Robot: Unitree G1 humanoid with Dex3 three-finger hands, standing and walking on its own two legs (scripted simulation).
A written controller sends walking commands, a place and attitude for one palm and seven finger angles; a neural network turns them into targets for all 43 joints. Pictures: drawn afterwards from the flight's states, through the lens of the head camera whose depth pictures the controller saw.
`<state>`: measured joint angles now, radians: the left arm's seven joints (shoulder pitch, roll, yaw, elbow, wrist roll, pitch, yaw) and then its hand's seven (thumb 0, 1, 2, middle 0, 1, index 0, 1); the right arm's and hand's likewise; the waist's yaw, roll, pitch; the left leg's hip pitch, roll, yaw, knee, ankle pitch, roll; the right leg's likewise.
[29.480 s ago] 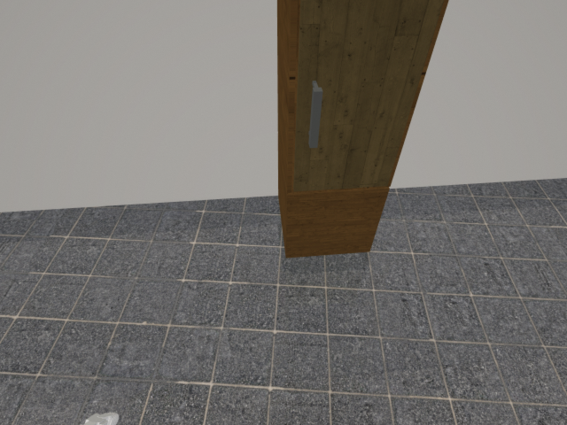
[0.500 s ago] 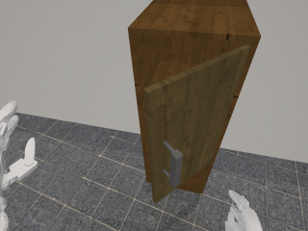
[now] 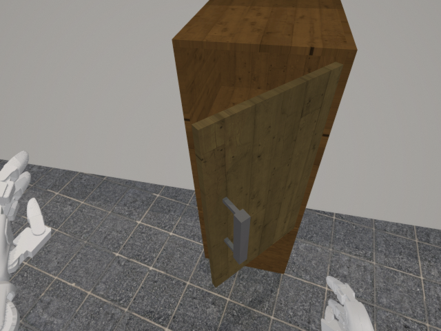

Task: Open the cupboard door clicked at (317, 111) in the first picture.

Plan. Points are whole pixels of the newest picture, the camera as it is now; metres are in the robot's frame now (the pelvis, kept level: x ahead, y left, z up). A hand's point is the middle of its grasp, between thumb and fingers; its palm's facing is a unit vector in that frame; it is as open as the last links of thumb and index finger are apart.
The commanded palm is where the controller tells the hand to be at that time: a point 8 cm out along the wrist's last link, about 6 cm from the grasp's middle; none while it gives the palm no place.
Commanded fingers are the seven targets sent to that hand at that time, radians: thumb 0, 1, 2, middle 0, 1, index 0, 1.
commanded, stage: step back with the hand held close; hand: left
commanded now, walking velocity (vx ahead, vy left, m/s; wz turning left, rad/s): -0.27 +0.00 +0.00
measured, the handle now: (234, 231) +0.33 +0.02 -0.03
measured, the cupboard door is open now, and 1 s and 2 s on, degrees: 49 49 49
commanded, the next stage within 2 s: stop stepping back and stand still in 1.50 s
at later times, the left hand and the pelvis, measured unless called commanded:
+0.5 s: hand (5, 263) +0.15 +0.30 +0.16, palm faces +0.47 -0.75 -0.47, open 7.4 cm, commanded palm +0.09 +0.32 +0.18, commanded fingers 0.00 0.90 0.90 -0.20 -0.30 -0.20 -0.30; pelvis -0.05 +0.03 -0.02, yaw -1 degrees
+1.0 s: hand (5, 271) +0.14 +0.29 +0.16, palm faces +0.42 -0.73 -0.54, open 7.4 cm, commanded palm +0.07 +0.33 +0.18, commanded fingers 0.00 0.90 0.90 -0.20 -0.30 -0.20 -0.30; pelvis -0.07 +0.03 -0.03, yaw +0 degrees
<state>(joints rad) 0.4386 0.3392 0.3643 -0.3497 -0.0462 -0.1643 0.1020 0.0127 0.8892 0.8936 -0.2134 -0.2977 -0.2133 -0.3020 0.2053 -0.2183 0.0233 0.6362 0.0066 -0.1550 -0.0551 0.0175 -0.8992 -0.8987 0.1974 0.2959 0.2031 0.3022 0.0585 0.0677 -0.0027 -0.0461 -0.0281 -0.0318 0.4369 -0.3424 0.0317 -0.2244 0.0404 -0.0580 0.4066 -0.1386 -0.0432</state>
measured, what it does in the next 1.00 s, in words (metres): shifts its weight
